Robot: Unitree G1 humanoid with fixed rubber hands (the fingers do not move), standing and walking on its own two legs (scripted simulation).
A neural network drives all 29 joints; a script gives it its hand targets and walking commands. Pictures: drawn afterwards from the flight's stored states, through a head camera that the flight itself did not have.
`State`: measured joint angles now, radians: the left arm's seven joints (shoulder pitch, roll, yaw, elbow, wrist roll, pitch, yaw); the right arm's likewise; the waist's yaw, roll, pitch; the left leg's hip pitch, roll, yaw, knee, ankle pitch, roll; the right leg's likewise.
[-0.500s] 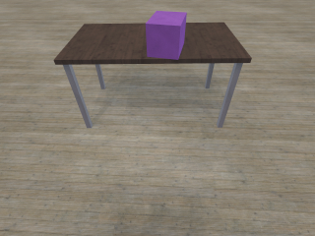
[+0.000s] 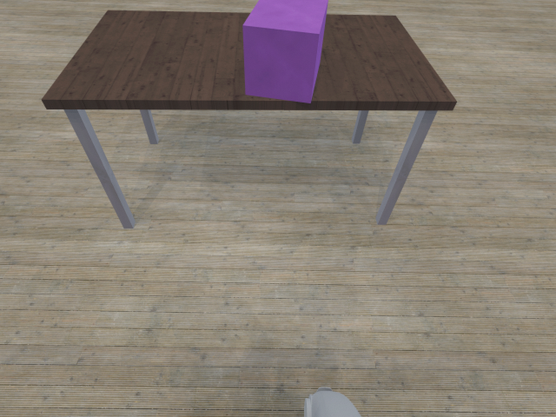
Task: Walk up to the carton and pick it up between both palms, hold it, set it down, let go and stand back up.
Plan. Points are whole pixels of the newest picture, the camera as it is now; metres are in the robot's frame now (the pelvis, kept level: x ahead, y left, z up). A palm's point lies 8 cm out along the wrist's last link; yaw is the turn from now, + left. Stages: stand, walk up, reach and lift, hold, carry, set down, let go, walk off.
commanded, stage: walk up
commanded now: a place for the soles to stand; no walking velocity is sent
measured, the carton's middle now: (286, 46) +1.11 -0.06 +0.01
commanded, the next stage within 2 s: none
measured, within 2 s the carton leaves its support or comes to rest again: neither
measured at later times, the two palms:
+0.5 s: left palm (41, 403) +0.19 +0.34 -0.10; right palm (466, 325) +0.28 -0.33 -0.08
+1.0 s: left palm (81, 311) +0.33 +0.33 -0.10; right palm (428, 240) +0.47 -0.33 -0.09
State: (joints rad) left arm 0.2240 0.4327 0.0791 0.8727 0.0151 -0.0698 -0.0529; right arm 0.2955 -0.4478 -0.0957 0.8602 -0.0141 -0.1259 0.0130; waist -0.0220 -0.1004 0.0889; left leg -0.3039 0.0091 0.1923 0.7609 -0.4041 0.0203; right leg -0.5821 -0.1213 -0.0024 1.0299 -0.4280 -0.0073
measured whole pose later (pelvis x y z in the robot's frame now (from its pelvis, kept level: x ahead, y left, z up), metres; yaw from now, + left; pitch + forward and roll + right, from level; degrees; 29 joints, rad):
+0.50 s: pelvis +0.17 +0.00 -0.01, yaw +3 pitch -3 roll +2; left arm 0.30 0.46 0.09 0.89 0.02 -0.04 -0.04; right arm 0.24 -0.44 -0.08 0.87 -0.03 -0.13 0.03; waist 0.04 -0.05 0.04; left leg -0.49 0.06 0.14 0.85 -0.30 0.02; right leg -0.39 -0.09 -0.04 1.04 -0.55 -0.04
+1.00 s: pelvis +0.33 -0.02 -0.01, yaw +4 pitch -2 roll -2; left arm 0.31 0.45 0.10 0.90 0.02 -0.08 -0.03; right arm 0.19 -0.43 -0.07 0.90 -0.01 -0.11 0.01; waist 0.06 0.03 0.06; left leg -0.57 0.07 0.06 0.94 -0.46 0.04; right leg -0.35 -0.07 -0.15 0.88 -0.48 0.00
